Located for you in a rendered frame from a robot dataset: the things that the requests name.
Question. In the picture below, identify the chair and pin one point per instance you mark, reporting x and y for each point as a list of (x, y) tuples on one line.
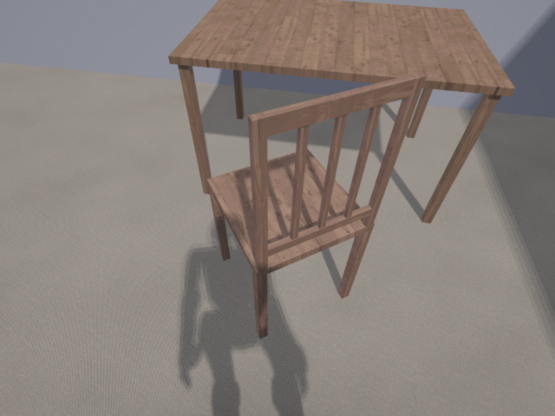
[(285, 209)]

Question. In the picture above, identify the table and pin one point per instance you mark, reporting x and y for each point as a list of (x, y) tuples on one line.
[(346, 41)]

